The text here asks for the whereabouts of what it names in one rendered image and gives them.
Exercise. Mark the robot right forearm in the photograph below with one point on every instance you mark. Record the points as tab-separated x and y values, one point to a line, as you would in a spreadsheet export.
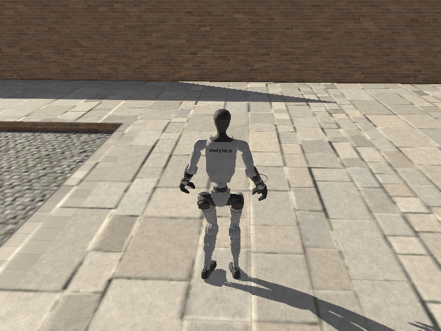
257	180

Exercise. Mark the robot left forearm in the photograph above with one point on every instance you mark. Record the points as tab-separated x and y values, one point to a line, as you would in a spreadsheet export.
186	177

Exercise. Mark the robot left thigh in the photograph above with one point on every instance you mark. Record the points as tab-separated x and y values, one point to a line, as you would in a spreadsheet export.
209	211

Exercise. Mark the robot right foot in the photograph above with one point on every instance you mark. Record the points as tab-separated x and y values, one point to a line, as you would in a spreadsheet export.
235	273

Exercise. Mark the right robot hand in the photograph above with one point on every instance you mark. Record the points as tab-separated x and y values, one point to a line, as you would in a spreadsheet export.
263	191

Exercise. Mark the robot left upper arm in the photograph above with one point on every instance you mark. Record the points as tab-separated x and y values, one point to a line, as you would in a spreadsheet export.
195	155

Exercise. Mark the robot right upper arm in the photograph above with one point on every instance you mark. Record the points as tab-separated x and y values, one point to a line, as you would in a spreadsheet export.
247	157

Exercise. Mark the left robot hand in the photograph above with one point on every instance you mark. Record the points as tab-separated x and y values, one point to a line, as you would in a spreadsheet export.
182	187

